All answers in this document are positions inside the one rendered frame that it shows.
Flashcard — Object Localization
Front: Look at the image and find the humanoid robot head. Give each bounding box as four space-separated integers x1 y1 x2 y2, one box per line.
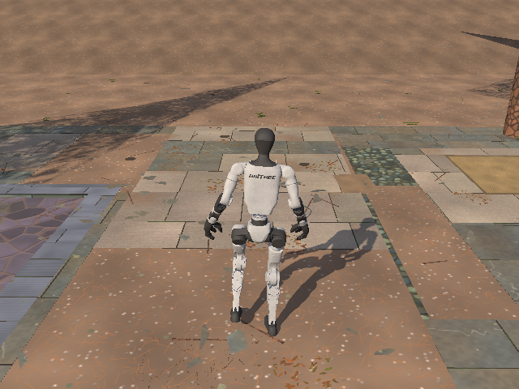
249 128 277 167

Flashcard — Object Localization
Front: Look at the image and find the robot left forearm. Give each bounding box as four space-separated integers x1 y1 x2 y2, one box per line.
208 193 226 224

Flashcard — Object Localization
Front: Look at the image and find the robot left hand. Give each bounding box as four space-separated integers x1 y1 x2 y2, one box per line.
204 219 222 240

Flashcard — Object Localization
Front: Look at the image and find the robot left upper arm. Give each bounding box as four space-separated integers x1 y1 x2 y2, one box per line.
219 162 246 206

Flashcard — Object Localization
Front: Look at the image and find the robot right hand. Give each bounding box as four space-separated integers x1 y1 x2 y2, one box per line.
290 224 309 240

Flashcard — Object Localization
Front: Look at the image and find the robot right upper arm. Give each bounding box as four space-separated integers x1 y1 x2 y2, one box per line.
280 164 301 209

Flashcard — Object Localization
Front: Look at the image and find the robot left foot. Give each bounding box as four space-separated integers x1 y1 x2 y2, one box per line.
230 306 242 323

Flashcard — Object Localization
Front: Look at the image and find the robot right forearm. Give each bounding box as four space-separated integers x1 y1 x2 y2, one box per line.
293 197 307 226

